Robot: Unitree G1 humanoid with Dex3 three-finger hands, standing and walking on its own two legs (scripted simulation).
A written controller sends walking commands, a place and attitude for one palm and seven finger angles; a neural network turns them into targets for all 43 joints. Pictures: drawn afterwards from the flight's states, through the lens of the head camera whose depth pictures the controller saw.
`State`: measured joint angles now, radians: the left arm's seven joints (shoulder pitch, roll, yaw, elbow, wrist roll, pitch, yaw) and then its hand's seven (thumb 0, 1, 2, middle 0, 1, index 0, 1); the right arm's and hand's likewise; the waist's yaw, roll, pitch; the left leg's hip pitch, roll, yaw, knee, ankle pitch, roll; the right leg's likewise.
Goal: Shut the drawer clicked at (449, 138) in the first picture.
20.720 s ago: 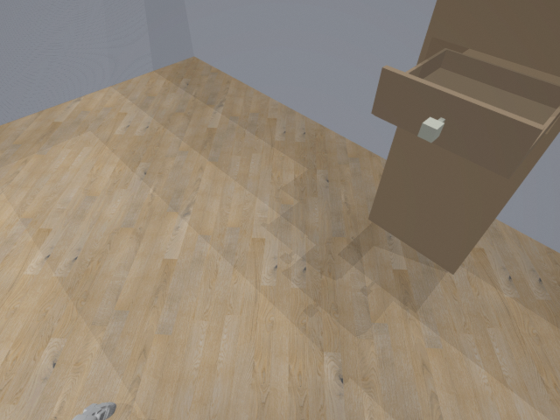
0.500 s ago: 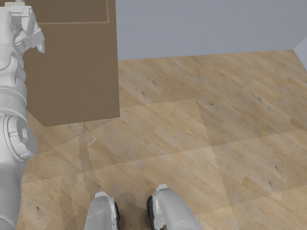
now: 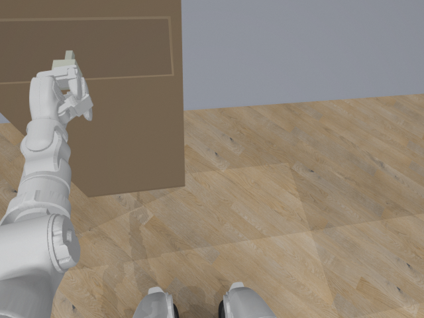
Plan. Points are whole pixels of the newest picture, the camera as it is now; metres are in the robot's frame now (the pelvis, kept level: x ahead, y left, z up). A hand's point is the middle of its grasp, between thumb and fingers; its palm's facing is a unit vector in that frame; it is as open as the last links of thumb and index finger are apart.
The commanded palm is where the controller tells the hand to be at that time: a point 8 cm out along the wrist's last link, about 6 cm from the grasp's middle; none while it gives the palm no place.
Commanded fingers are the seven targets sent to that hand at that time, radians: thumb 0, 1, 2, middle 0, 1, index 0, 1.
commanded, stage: draw the hand back to the body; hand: left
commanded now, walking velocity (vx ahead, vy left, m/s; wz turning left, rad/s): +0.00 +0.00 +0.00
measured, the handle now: (68, 67) +0.58 +0.22 +0.07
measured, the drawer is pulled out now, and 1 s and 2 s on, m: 0.00 0.00 0.00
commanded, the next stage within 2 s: step back with the hand held close in 1.42 s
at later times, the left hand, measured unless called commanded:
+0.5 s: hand (41, 151) +0.37 +0.21 +0.13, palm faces +0.07 -1.00 -0.04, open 3.3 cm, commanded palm +0.33 +0.26 +0.14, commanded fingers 0.00 0.90 0.90 -1.40 -1.60 -1.40 -1.60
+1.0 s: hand out of the picture +0.25 +0.22 +0.19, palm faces +0.37 -0.87 -0.31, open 3.3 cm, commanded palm +0.19 +0.26 +0.21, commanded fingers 0.00 0.90 0.90 -1.40 -1.60 -1.40 -1.60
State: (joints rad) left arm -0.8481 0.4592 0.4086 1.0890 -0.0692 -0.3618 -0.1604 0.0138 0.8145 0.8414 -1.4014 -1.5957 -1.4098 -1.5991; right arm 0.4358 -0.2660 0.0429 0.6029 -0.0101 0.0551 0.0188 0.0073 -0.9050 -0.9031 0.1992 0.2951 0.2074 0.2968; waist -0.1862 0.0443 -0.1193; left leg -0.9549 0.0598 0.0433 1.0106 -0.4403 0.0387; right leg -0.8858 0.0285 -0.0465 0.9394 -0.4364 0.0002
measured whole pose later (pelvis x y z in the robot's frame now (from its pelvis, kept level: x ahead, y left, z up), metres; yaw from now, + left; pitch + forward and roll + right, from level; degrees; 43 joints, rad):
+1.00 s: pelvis +0.02 -0.02 +0.07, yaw +3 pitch -3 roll +0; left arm 0.27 0.31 0.20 -0.17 -0.09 -0.06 0.10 0.02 0.89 0.90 -1.40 -1.60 -1.40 -1.60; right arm 0.21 -0.24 0.05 0.61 0.03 -0.04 -0.07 0.02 -0.90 -0.90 0.20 0.29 0.21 0.30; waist 0.03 0.08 0.00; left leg -0.15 0.00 0.03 0.45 -0.25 0.01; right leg -0.10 0.00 -0.04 0.44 -0.28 -0.01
